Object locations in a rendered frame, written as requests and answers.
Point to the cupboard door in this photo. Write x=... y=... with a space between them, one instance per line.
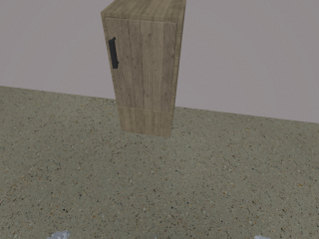
x=145 y=52

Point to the handle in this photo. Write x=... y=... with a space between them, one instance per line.
x=113 y=52

